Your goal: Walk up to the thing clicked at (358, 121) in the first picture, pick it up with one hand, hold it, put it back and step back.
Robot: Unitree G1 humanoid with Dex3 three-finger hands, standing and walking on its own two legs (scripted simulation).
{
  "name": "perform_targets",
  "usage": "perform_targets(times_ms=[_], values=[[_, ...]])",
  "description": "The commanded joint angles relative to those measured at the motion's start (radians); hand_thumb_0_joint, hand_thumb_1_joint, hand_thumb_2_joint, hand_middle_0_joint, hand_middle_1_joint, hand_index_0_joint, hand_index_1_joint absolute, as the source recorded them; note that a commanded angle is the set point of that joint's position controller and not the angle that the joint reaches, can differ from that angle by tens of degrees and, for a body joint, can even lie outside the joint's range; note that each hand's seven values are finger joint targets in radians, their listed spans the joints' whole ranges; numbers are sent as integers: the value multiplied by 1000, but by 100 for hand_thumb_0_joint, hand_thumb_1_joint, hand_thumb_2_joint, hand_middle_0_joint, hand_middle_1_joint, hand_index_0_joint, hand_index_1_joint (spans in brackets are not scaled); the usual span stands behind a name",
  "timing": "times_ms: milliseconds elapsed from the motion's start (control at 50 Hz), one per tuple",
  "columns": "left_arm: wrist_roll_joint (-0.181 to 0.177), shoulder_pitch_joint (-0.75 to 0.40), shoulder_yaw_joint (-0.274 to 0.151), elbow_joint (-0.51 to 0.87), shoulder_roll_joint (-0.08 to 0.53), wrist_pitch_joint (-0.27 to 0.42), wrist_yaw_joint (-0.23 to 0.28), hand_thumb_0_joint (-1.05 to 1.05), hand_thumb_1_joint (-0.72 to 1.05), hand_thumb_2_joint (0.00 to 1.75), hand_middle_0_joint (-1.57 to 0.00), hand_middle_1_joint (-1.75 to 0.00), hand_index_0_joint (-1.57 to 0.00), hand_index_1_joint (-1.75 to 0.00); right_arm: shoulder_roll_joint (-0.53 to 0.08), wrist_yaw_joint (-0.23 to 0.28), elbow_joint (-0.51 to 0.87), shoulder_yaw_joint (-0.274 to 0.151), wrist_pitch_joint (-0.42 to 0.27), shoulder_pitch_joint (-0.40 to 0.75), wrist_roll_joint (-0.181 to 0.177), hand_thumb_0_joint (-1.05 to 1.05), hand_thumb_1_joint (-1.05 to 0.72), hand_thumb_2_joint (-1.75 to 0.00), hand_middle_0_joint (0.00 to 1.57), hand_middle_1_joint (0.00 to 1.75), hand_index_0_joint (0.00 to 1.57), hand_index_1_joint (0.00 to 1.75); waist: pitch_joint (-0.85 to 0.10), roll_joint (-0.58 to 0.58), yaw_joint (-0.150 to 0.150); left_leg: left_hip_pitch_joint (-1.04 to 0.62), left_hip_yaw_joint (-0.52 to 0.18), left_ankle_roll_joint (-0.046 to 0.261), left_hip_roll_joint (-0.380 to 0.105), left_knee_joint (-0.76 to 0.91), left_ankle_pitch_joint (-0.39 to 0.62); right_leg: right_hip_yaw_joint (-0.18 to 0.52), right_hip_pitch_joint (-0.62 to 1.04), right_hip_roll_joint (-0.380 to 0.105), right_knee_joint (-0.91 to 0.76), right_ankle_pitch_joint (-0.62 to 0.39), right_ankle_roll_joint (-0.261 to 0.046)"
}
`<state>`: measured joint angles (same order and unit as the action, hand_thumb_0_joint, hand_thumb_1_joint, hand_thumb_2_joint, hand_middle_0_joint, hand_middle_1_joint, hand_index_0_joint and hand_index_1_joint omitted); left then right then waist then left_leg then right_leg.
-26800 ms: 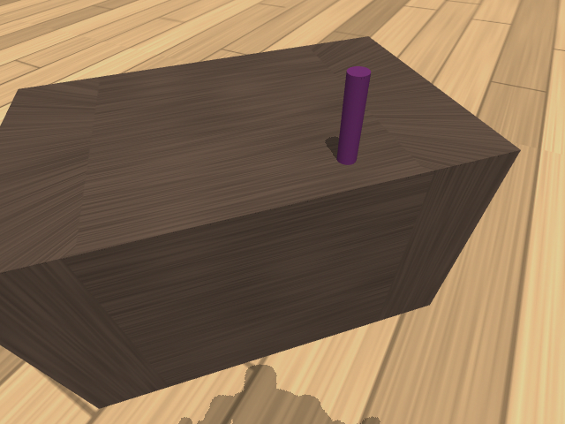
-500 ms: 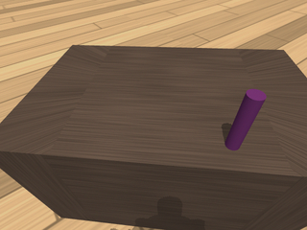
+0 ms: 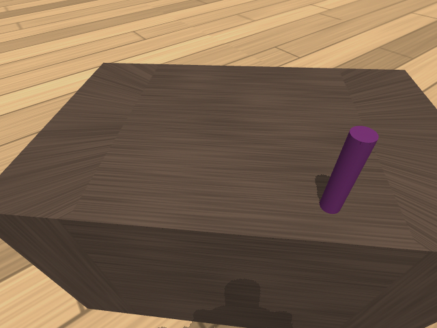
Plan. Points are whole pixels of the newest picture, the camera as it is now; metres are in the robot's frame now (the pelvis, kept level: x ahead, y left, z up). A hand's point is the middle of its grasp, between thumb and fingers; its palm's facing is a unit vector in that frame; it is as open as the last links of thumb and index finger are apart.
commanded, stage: stand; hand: right
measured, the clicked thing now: (344, 174) +0.42 -0.22 +0.07
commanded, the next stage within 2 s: none
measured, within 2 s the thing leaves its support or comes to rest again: neither
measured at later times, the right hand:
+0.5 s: hand out of the picture +0.07 -0.25 -0.16, palm faces -0.07 +0.94 -0.35, open 7.4 cm
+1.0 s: hand out of the picture +0.08 -0.25 -0.16, palm faces -0.06 +0.94 -0.35, open 7.4 cm
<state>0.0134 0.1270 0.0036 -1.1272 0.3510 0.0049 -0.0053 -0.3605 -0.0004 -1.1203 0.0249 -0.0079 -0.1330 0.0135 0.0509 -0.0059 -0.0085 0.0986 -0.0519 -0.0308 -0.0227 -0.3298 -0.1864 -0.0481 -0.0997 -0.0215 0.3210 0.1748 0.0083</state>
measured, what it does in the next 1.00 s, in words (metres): stands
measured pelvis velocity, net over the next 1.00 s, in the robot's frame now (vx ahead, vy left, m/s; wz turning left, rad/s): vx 0.01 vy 0.00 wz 0.01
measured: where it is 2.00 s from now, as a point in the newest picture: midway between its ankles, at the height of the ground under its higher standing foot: outside the picture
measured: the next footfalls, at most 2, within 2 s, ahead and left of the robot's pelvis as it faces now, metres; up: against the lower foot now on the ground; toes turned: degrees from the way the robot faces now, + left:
none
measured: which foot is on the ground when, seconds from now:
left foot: down 0.00-1.00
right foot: down 0.00-1.00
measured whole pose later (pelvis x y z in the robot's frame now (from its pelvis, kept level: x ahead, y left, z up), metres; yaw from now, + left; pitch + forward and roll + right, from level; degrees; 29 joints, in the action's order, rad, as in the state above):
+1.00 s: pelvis +0.01 +0.00 +0.00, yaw +0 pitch -2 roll +0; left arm 0.01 0.12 0.00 -1.12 0.35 0.01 0.00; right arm -0.36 0.00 -1.11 0.02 -0.01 -0.13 0.01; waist 0.05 -0.01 -0.01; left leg 0.10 -0.06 -0.03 -0.02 -0.33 -0.20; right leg -0.06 -0.09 -0.02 0.32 0.18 0.01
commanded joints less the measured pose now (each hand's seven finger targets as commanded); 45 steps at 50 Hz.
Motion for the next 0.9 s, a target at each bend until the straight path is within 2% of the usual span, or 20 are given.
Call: perform_targets(times_ms=[0,200,300,520,720,780,880], values=[[-3,-35,-45,54,212,18,11,0,90,90,-20,-30,-20,-30,-217,15,59,-48,-17,35,-3,0,-89,-90,20,30,20,30,-44,0,-1,41,-66,44,-93,54,124,94,19,-110,-57,-75,-26],[-2,-42,-48,54,214,16,10,0,90,90,-20,-30,-20,-30,-211,14,61,-47,-16,30,-1,0,-90,-90,20,30,20,30,-40,-5,4,60,-70,44,-91,62,94,92,26,-110,-55,-56,-27],[-3,-42,-50,56,217,17,9,0,90,90,-20,-30,-20,-30,-209,15,62,-46,-20,29,-3,0,-90,-90,20,30,20,30,-70,-1,2,37,-69,46,-98,48,161,93,43,-116,-40,-114,-30],[-3,-36,-48,56,215,18,12,0,90,90,-20,-30,-20,-30,-215,17,64,-47,-18,31,-4,0,-90,-90,20,30,20,30,-68,-3,0,30,-68,45,-99,43,182,89,40,-114,-40,-133,-25],[-3,-39,-48,56,215,20,12,0,90,90,-20,-30,-20,-30,-212,16,66,-49,-16,37,-3,0,-90,-90,20,30,20,30,-63,7,-1,25,-64,45,-98,39,166,89,35,-116,-44,-125,-27],[-3,-39,-49,56,215,20,12,0,90,90,-20,-30,-20,-30,-211,15,64,-50,-15,33,-4,0,-90,-90,20,30,20,30,-51,2,1,31,-67,41,-93,47,137,91,21,-113,-54,-93,-27],[-3,-46,-50,60,218,21,14,0,90,90,-20,-30,-20,-30,-206,14,67,-48,-15,27,-1,0,-90,-90,20,30,20,30,-68,8,6,37,-63,42,-96,43,173,87,47,-117,-43,-139,-26]])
